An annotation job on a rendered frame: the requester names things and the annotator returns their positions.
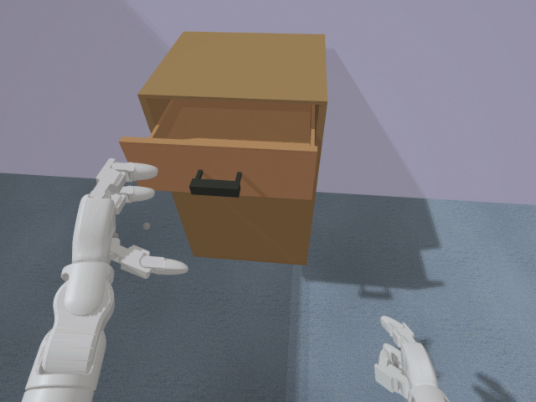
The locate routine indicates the right robot hand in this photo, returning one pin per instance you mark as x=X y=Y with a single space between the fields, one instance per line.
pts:
x=411 y=365

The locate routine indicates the left robot forearm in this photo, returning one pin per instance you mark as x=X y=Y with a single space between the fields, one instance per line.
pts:
x=68 y=363

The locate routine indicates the right robot forearm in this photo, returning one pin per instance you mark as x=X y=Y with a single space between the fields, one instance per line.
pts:
x=426 y=393

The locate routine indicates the left robot hand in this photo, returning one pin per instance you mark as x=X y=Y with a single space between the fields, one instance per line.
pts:
x=96 y=222

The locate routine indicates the cabinet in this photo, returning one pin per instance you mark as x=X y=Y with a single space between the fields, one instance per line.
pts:
x=251 y=67

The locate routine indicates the drawer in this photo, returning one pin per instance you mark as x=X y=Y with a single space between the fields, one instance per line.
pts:
x=271 y=144

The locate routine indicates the handle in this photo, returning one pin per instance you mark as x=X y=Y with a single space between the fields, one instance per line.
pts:
x=212 y=187

